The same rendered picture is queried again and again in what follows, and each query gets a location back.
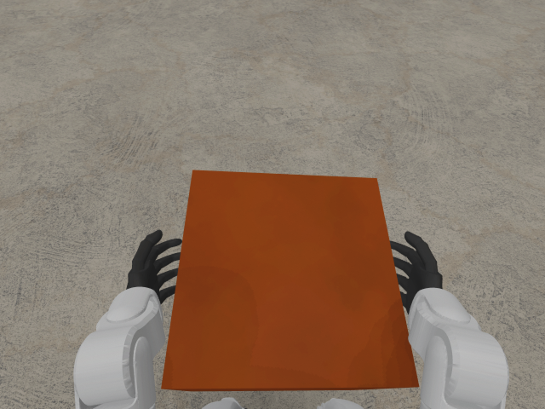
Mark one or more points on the robot right hand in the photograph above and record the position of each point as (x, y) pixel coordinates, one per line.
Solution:
(423, 272)

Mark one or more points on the left robot forearm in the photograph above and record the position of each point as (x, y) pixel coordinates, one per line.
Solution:
(113, 368)

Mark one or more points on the carton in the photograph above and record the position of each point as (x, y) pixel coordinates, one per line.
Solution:
(286, 282)

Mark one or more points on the right robot forearm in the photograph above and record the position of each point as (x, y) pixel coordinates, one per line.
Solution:
(464, 368)

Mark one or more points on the robot left hand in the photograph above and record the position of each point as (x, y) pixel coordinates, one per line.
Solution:
(145, 269)

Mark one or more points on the left robot shin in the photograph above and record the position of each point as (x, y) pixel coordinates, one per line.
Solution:
(230, 398)

